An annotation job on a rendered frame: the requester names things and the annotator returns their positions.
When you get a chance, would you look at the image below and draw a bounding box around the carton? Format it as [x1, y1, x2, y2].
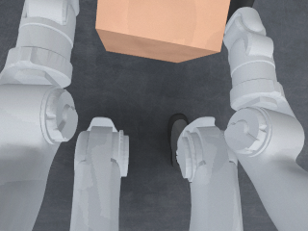
[95, 0, 231, 64]

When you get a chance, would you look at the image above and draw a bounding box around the robot left upper arm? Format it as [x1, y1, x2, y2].
[0, 84, 78, 231]

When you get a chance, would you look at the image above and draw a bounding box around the robot left forearm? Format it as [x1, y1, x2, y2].
[0, 0, 80, 88]

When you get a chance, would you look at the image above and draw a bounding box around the left robot thigh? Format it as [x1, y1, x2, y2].
[69, 126, 129, 231]

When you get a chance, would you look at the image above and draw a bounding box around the robot right upper arm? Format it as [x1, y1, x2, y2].
[224, 105, 308, 231]

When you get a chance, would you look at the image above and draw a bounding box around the right robot hand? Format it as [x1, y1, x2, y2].
[225, 0, 255, 25]

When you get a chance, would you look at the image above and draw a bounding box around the robot right forearm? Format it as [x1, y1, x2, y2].
[223, 7, 296, 118]

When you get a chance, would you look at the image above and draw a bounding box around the robot left shin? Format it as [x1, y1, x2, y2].
[74, 116, 117, 172]

